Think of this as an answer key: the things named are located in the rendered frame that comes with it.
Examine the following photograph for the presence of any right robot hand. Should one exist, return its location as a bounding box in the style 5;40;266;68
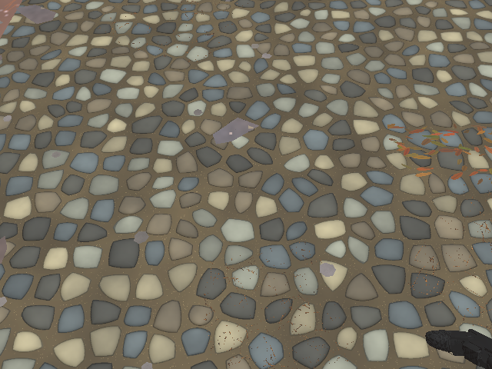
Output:
425;329;492;369

